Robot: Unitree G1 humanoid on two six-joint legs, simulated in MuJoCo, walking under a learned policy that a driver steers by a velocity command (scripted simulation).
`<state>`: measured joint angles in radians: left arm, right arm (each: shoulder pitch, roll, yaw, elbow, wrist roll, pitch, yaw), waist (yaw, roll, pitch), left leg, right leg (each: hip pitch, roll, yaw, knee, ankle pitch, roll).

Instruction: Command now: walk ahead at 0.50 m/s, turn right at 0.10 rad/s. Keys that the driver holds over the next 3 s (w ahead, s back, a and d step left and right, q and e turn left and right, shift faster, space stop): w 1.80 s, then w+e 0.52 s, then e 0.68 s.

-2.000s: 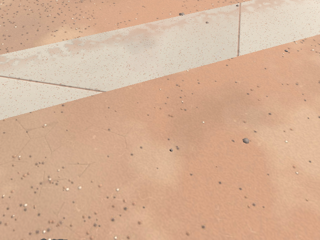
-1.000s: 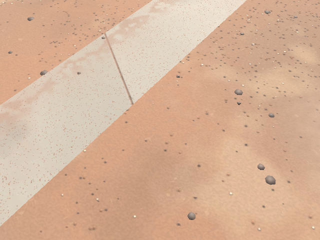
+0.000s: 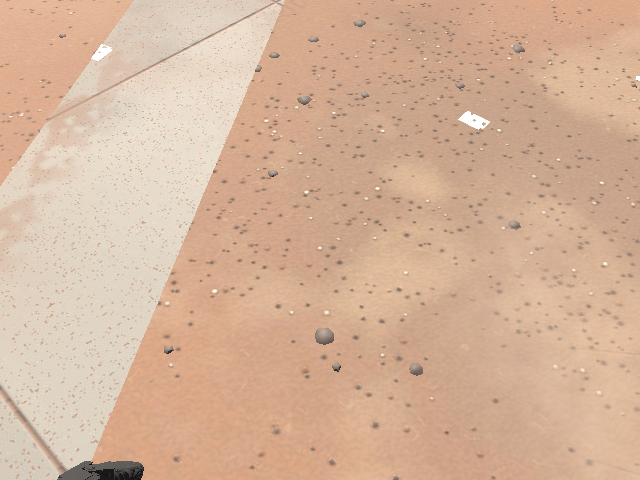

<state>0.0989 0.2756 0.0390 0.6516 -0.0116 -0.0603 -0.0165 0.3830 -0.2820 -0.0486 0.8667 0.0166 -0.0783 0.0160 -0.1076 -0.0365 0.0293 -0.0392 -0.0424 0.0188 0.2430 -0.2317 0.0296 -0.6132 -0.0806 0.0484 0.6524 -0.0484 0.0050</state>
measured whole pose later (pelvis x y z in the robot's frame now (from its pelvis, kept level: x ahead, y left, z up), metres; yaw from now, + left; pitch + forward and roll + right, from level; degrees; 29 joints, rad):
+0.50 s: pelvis +0.27 -0.05 +0.00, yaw +0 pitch +1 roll -2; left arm 0.38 0.28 0.05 0.83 -0.01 -0.08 -0.01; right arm 0.08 -0.29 -0.03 0.77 0.01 -0.07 0.02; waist 0.08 0.05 0.02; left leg -0.65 0.11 -0.04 0.66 0.04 -0.02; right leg -0.02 0.07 -0.03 0.21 -0.21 -0.06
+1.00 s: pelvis +0.55 +0.00 +0.00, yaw +0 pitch +1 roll +1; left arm 0.12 0.29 0.05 0.78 -0.01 -0.06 0.00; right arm 0.34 -0.27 -0.04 0.88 0.00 -0.08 0.02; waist -0.07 -0.04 0.02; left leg -0.05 -0.07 0.04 0.22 -0.19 0.06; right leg -0.66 -0.12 0.05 0.72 0.01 0.02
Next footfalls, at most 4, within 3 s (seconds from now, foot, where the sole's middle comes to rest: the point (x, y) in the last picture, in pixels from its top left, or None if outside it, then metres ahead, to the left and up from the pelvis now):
0.14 right None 0.24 -0.14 -0.78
0.66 left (256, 452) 0.54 0.10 -0.78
1.18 right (352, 321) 0.83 -0.15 -0.78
1.72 left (248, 232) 1.14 0.09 -0.78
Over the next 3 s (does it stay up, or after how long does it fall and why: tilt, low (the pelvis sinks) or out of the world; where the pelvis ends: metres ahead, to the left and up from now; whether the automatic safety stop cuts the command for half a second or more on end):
stays up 1.52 -0.09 -0.01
